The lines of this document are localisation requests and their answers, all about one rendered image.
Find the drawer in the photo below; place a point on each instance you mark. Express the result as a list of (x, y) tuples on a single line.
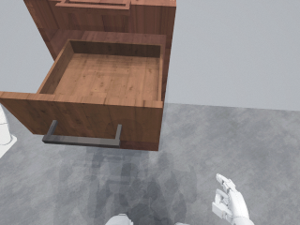
[(92, 87)]

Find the handle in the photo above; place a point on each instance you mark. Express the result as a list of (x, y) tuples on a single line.
[(92, 9), (49, 138)]

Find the robot left thigh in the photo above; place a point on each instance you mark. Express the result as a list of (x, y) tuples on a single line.
[(119, 220)]

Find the left robot hand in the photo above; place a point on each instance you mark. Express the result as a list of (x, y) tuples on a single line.
[(6, 139)]

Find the right robot hand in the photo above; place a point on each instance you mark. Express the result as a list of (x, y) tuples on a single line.
[(229, 206)]

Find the cabinet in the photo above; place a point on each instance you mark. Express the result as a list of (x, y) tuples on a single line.
[(149, 21)]

